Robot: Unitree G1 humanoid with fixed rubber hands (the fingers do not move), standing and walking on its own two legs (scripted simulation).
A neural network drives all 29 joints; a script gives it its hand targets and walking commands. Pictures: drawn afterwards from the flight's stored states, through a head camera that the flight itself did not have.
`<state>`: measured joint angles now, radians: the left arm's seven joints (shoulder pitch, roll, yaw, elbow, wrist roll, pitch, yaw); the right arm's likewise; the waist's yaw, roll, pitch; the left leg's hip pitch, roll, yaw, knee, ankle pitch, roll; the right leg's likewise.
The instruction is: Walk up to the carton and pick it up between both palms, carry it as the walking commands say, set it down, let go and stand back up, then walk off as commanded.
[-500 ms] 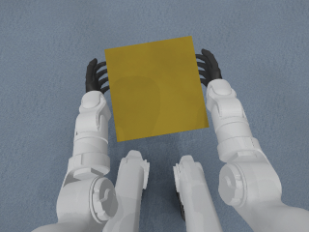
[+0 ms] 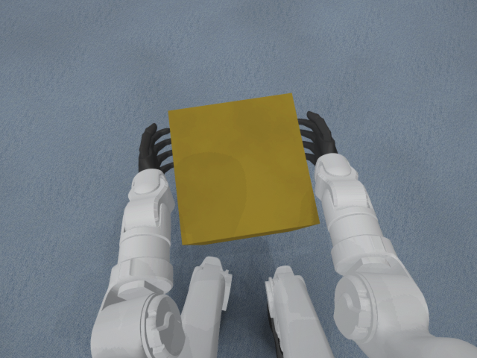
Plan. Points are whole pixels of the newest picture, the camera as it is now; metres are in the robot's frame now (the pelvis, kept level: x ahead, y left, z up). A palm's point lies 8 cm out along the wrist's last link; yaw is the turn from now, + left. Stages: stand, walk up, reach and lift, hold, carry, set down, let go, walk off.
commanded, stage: reach and lift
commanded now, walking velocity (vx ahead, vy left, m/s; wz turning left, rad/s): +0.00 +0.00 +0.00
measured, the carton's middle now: (240, 182) +0.43 +0.03 -0.14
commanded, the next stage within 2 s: none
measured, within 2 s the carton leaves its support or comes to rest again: neither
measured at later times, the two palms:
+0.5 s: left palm (137, 161) +0.40 +0.18 +0.01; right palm (337, 147) +0.44 -0.11 +0.01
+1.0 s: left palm (113, 159) +0.38 +0.18 +0.09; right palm (358, 141) +0.42 -0.11 +0.08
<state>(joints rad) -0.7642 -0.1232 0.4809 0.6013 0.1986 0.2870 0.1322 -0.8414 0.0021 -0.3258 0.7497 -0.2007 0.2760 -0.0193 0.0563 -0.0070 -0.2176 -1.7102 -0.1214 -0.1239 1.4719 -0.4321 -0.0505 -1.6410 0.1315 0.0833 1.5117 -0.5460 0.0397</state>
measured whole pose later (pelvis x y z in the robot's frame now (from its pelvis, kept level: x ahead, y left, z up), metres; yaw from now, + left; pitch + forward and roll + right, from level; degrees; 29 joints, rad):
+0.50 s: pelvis +0.03 +0.01 +0.07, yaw +1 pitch +34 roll -1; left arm -0.59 -0.17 0.42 0.54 0.20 0.26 0.13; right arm -0.65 0.03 -0.29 0.68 -0.19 0.24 -0.01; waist 0.05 0.00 -0.22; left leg -1.41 -0.12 -0.13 1.22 -0.40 -0.02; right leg -1.34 0.11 0.12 1.25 -0.51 0.04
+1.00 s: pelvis +0.05 +0.00 +0.13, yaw +1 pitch +26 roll -1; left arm -0.39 -0.19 0.37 0.48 0.18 0.23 0.10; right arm -0.46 0.08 -0.24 0.63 -0.19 0.20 -0.02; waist 0.06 -0.01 -0.19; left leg -1.04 -0.09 -0.14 0.90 -0.31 -0.02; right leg -0.97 0.10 0.13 0.92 -0.40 0.02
